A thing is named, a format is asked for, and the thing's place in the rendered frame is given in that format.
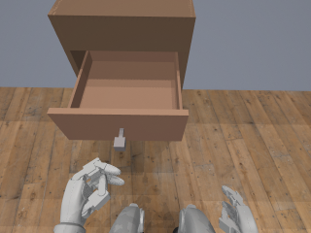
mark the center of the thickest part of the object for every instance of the handle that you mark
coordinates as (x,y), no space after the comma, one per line
(120,142)

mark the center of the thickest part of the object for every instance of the left robot hand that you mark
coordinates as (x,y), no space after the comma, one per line
(74,208)

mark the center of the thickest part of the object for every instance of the cabinet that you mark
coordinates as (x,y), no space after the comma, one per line
(124,25)

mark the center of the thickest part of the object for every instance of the robot left thigh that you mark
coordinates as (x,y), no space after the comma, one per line
(130,220)

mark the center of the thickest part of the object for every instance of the robot right thigh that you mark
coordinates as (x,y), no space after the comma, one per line
(192,220)

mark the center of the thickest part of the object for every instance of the drawer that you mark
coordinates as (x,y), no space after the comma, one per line
(139,91)

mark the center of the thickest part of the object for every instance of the robot thigh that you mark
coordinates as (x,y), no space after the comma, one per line
(130,220)
(192,220)

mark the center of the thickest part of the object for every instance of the right robot hand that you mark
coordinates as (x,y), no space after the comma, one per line
(241,219)

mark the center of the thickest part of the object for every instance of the robot left forearm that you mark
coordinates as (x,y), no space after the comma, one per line
(69,227)

